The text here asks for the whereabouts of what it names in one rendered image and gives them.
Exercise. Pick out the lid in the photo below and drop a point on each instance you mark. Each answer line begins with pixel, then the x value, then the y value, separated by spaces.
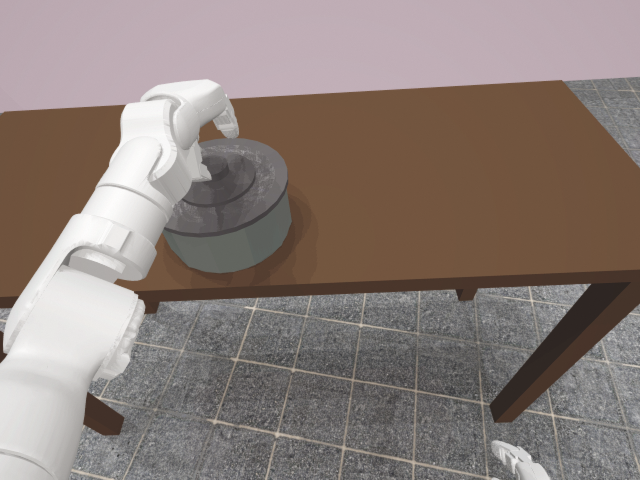
pixel 256 183

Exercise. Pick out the pot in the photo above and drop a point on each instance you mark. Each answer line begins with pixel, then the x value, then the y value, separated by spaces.
pixel 237 250

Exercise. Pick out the knob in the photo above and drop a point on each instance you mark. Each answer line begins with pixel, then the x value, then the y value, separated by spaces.
pixel 217 166

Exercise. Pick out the left robot upper arm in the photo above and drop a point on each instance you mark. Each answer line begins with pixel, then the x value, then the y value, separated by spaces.
pixel 81 328

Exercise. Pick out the table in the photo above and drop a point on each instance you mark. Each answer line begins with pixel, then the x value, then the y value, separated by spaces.
pixel 440 188

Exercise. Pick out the right robot hand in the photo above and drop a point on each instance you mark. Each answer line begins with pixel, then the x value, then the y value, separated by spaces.
pixel 518 461

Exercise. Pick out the left robot hand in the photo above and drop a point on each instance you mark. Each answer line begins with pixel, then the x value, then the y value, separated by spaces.
pixel 210 103

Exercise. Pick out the left robot forearm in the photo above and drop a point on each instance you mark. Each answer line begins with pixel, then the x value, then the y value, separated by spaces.
pixel 115 235

